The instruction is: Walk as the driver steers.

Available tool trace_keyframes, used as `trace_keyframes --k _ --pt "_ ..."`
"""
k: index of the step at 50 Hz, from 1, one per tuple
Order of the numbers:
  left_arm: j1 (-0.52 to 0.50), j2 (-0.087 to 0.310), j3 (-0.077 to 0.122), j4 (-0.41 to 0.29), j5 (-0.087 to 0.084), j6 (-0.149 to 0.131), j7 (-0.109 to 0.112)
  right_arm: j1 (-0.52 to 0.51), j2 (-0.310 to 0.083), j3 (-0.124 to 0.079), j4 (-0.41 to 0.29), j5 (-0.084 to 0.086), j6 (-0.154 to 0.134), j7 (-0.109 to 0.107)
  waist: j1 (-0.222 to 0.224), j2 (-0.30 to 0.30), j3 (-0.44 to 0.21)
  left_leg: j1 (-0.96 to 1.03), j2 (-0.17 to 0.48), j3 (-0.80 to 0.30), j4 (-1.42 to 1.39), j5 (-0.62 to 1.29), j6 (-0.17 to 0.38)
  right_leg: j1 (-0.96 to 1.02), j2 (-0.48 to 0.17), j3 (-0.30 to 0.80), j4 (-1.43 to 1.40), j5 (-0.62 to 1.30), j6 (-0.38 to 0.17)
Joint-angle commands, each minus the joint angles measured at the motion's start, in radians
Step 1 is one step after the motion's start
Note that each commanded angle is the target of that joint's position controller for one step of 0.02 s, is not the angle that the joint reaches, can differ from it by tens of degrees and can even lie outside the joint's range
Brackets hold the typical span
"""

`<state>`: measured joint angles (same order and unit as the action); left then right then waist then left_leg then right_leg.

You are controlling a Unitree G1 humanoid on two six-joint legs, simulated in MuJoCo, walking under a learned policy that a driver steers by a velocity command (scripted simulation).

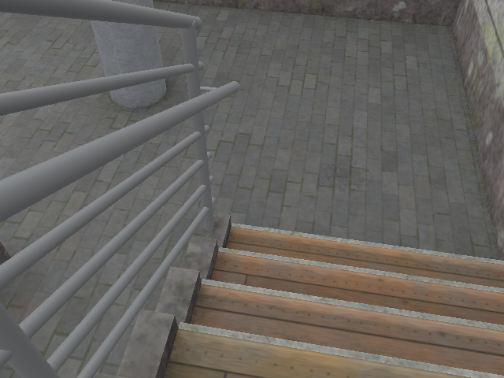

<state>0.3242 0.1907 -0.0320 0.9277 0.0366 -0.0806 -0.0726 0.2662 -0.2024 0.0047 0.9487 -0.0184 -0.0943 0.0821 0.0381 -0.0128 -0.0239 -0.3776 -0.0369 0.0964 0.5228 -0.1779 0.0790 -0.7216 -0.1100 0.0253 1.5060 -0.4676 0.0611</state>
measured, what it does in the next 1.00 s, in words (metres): steps on the spot: right foot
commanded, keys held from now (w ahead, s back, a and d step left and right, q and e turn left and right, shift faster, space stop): no key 1.00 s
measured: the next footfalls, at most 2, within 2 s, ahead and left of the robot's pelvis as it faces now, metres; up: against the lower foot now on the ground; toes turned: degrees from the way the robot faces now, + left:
right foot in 0.10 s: +0.11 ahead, -0.15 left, +0.00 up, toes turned -4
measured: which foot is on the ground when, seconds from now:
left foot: down 0.00-1.00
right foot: up 0.00-0.08, down 0.10-1.00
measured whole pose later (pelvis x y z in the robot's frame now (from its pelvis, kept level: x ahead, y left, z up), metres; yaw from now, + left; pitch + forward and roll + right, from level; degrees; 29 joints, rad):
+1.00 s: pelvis +0.08 -0.02 +0.00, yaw +0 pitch +1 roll -1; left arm 0.24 0.17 0.05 1.13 0.00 -0.07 -0.06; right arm 0.32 -0.13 -0.06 1.07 -0.01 -0.07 0.08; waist 0.00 -0.01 0.02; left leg -0.27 0.03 0.07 0.61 -0.35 0.02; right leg -0.27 -0.02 -0.07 0.57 -0.32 0.00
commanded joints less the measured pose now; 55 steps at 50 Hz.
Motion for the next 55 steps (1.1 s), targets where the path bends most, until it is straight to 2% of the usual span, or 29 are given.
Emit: trace_keyframes --k 1,2,3,4,5,6,7,8,9,10,11,12,13,14,16,17,18,20,24,25,26,29,31,32,36,44,45,48,55 --pt "0.297 0.014 0.017 0.109 0.050 0.029 -0.028 0.018 -0.037 0.034 -0.034 0.017 -0.033 0.015 0.068 -0.012 0.095 -0.283 0.195 -0.147 -0.158 0.139 0.125 0.213 -0.044 -0.029 -0.458 0.467 0.011" --pt "0.250 0.030 0.024 0.090 0.042 0.036 -0.033 -0.019 -0.069 0.028 -0.039 0.010 -0.027 0.029 0.073 0.045 0.062 -0.349 0.194 -0.161 -0.141 0.142 0.105 0.330 -0.010 -0.063 -0.487 0.477 0.024" --pt "0.234 0.053 0.042 0.087 0.023 0.031 -0.028 -0.031 -0.084 0.025 -0.050 0.026 -0.024 0.044 0.084 0.088 0.019 -0.304 0.220 -0.187 -0.125 0.168 0.091 0.381 0.014 -0.073 -0.564 0.440 0.040" --pt "0.253 0.078 0.057 0.098 0.015 0.018 -0.015 -0.029 -0.070 0.038 -0.041 0.036 -0.020 0.061 0.107 0.103 -0.016 -0.277 0.239 -0.215 -0.094 0.188 0.087 0.463 0.015 -0.057 -0.583 0.440 0.037" --pt "0.247 0.085 0.066 0.108 -0.010 0.002 -0.003 -0.023 -0.062 0.043 -0.040 0.050 -0.015 0.078 0.113 0.044 -0.026 -0.215 0.249 -0.245 -0.067 0.194 0.071 0.484 0.004 -0.030 -0.702 0.469 0.032" --pt "0.303 0.068 0.062 0.136 0.001 -0.009 0.003 -0.058 -0.092 0.033 -0.050 0.024 -0.009 0.078 0.126 0.059 -0.051 -0.248 0.218 -0.210 -0.015 0.243 0.055 0.594 0.015 -0.057 -0.638 0.455 0.015" --pt "0.179 0.106 0.064 0.114 -0.022 -0.011 0.003 0.074 -0.078 0.023 -0.032 0.048 0.004 0.072 0.031 -0.088 -0.059 -0.161 0.158 -0.168 -0.037 0.025 0.010 0.550 0.008 -0.049 -0.815 0.456 -0.009" --pt "0.043 0.114 0.064 0.073 -0.023 -0.003 0.000 0.158 -0.108 0.003 -0.007 0.041 0.020 0.048 -0.042 -0.074 -0.043 -0.111 0.117 -0.141 -0.069 -0.200 -0.003 0.531 0.023 -0.045 -0.873 0.350 -0.041" --pt "0.016 0.107 0.062 0.067 -0.027 0.003 0.002 0.173 -0.098 -0.002 -0.002 0.042 0.035 0.032 -0.055 -0.053 -0.022 -0.096 0.104 -0.133 -0.081 -0.356 -0.013 0.503 0.033 -0.059 -0.918 0.176 -0.051" --pt "-0.008 0.103 0.066 0.070 -0.046 0.008 -0.010 0.145 -0.097 -0.005 -0.019 0.029 0.036 0.020 -0.056 -0.050 0.076 -0.069 0.061 -0.064 -0.088 -0.395 -0.034 0.355 0.032 -0.010 -0.986 -0.073 -0.074" --pt "0.020 0.090 0.064 0.088 -0.055 0.005 -0.009 0.080 -0.087 -0.010 -0.015 0.017 0.036 0.011 -0.030 -0.016 0.119 -0.061 0.063 -0.061 -0.070 -0.341 -0.030 0.316 0.015 0.014 -1.029 -0.072 -0.087" --pt "0.027 0.109 0.071 0.098 -0.057 0.001 -0.011 0.106 -0.075 -0.011 -0.007 0.019 0.035 0.006 -0.043 -0.023 0.109 -0.024 0.056 -0.052 -0.072 -0.255 -0.019 0.319 0.019 0.006 -1.022 -0.018 -0.109" --pt "0.009 0.126 0.081 0.090 -0.053 0.000 -0.016 0.146 -0.083 -0.014 0.016 0.031 0.024 0.002 -0.049 -0.030 0.068 0.036 0.041 -0.029 -0.059 -0.214 -0.024 0.330 0.032 -0.001 -1.032 0.008 -0.126" --pt "-0.007 0.111 0.077 0.092 -0.047 -0.005 -0.020 0.155 -0.054 -0.008 0.024 0.031 0.021 0.001 -0.055 -0.033 0.066 0.062 0.033 -0.018 -0.055 -0.149 -0.030 0.337 0.031 -0.003 -1.034 0.076 -0.128" --pt "-0.023 0.083 0.076 0.099 -0.047 -0.005 -0.015 0.126 -0.054 -0.012 0.013 0.033 0.016 0.001 -0.049 -0.025 0.035 0.102 0.034 -0.017 -0.057 -0.035 -0.024 0.367 0.039 -0.027 -1.009 0.227 -0.120" --pt "-0.022 0.082 0.077 0.100 -0.056 -0.005 -0.016 0.126 -0.064 -0.017 0.014 0.038 0.014 0.003 -0.046 -0.026 0.017 0.117 0.036 -0.013 -0.062 0.009 -0.036 0.383 0.040 -0.040 -1.004 0.280 -0.109" --pt "-0.013 0.100 0.084 0.103 -0.051 -0.007 -0.014 0.116 -0.086 -0.027 0.008 0.029 0.016 0.002 -0.040 -0.037 0.021 0.109 0.035 -0.018 -0.056 0.056 -0.038 0.401 0.047 -0.053 -0.996 0.335 -0.099" --pt "-0.006 0.102 0.091 0.110 -0.048 -0.005 -0.013 0.129 -0.084 -0.033 0.017 0.027 0.017 0.001 -0.035 -0.024 0.015 0.102 0.036 -0.012 -0.053 0.086 -0.042 0.429 0.051 -0.062 -0.988 0.376 -0.094" --pt "-0.001 0.080 0.088 0.126 -0.044 -0.003 -0.015 0.093 -0.065 -0.044 0.011 0.023 0.023 -0.004 -0.024 -0.019 0.019 0.081 0.038 -0.005 -0.039 0.095 -0.058 0.461 0.042 -0.057 -1.015 0.399 -0.096" --pt "-0.021 0.093 0.096 0.127 -0.048 0.000 -0.015 0.148 -0.078 -0.047 0.036 0.022 0.024 -0.006 -0.039 -0.032 0.034 0.074 0.039 -0.006 -0.050 0.072 -0.051 0.460 0.061 -0.076 -0.993 0.379 -0.097" --pt "-0.012 0.075 0.089 0.131 -0.046 -0.002 -0.016 0.114 -0.073 -0.053 0.029 0.020 0.028 -0.006 -0.023 -0.019 0.029 0.072 0.042 -0.004 -0.041 0.074 -0.058 0.471 0.047 -0.064 -1.020 0.390 -0.098" --pt "-0.047 0.094 0.096 0.132 -0.048 -0.006 -0.015 0.114 -0.067 -0.062 0.038 0.017 0.035 -0.009 -0.037 -0.009 0.031 0.076 0.047 -0.002 -0.042 0.078 -0.056 0.484 0.061 -0.072 -1.020 0.399 -0.101" --pt "-0.062 0.092 0.098 0.132 -0.048 -0.007 -0.012 0.115 -0.066 -0.069 0.049 0.012 0.035 -0.010 -0.040 -0.005 0.030 0.078 0.049 0.000 -0.036 0.076 -0.054 0.488 0.066 -0.078 -1.021 0.401 -0.104" --pt "-0.061 0.074 0.091 0.138 -0.056 -0.005 -0.010 0.106 -0.056 -0.069 0.053 0.018 0.032 -0.010 -0.034 -0.005 0.038 0.079 0.053 -0.001 -0.031 0.076 -0.057 0.482 0.069 -0.081 -1.028 0.396 -0.099" --pt "-0.066 0.077 0.091 0.148 -0.050 0.001 -0.002 0.110 -0.055 -0.079 0.073 0.014 0.029 -0.006 -0.038 0.010 0.037 0.085 0.060 -0.003 -0.029 0.068 -0.056 0.485 0.080 -0.090 -1.030 0.366 -0.101" --pt "-0.057 0.070 0.094 0.163 -0.047 0.000 0.009 0.109 -0.031 -0.084 0.098 0.012 0.024 -0.005 -0.041 0.030 0.038 0.098 0.073 -0.017 -0.019 0.088 -0.050 0.480 0.093 -0.099 -1.027 0.333 -0.100" --pt "-0.050 0.073 0.097 0.171 -0.043 0.000 0.014 0.122 -0.032 -0.086 0.104 0.004 0.026 -0.008 -0.043 0.030 0.045 0.091 0.079 -0.025 -0.015 0.085 -0.038 0.478 0.099 -0.101 -1.014 0.316 -0.102" --pt "-0.030 0.055 0.094 0.181 -0.041 0.011 0.013 0.130 -0.010 -0.078 0.113 0.016 0.021 -0.007 -0.035 0.043 0.061 0.074 0.078 -0.029 -0.021 0.039 -0.036 0.472 0.097 -0.099 -1.009 0.281 -0.111" --pt "-0.005 0.047 0.089 0.200 -0.039 0.011 0.017 0.133 -0.003 -0.078 0.117 0.013 0.016 -0.008 -0.031 0.033 0.068 0.074 0.077 -0.037 -0.011 0.045 -0.028 0.451 0.094 -0.102 -0.991 0.269 -0.103"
